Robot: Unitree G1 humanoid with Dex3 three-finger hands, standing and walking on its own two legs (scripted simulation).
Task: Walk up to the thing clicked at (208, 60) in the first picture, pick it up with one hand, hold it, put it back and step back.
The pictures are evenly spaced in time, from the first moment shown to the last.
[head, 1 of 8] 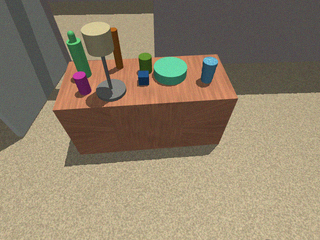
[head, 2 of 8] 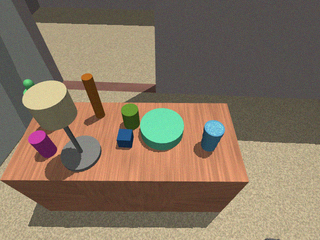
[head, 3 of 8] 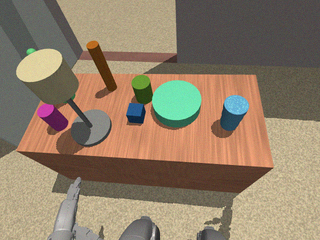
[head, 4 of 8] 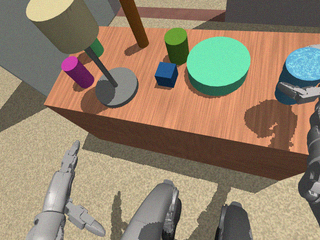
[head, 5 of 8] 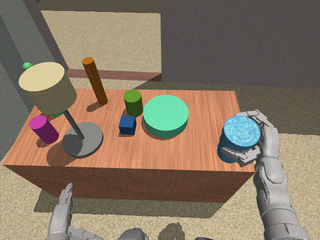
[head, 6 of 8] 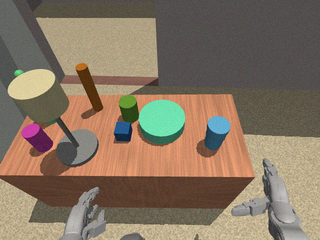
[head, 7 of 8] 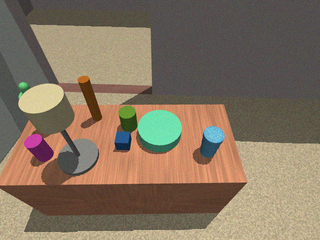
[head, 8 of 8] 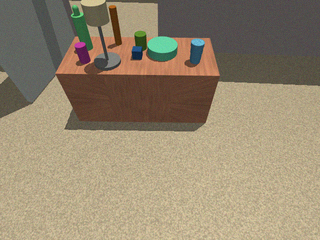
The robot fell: no
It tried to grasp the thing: yes
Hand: right
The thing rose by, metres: 0.24
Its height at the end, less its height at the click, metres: +0.00
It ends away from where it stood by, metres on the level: 0.02
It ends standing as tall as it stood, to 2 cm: yes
